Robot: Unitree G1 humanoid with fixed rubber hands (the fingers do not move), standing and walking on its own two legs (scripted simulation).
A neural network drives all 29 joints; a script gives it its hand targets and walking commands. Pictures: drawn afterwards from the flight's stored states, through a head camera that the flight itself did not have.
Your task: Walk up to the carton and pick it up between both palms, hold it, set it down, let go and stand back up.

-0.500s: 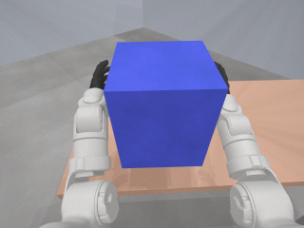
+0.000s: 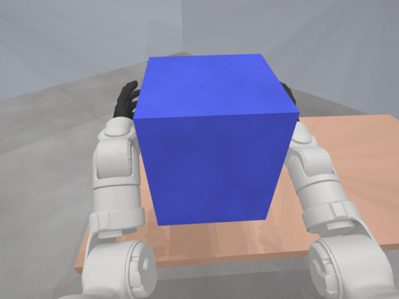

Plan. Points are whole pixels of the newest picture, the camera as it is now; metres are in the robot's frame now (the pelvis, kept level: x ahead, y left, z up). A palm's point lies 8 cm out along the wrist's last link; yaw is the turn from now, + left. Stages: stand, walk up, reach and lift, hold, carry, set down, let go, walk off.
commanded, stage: hold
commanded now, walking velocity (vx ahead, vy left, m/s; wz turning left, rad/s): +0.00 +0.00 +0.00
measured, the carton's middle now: (209, 140) +0.36 -0.02 +0.20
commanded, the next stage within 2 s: none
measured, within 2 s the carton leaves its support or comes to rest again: neither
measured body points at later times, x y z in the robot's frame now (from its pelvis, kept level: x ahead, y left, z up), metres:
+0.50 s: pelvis -0.01 -0.02 +0.00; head -0.08 -0.01 +0.44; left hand +0.37 +0.15 +0.27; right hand +0.38 -0.16 +0.26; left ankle -0.03 +0.12 -0.74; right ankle +0.06 -0.13 -0.74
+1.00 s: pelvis -0.01 -0.02 +0.00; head -0.07 -0.01 +0.44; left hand +0.38 +0.15 +0.27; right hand +0.39 -0.15 +0.26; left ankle -0.03 +0.12 -0.74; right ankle +0.06 -0.13 -0.74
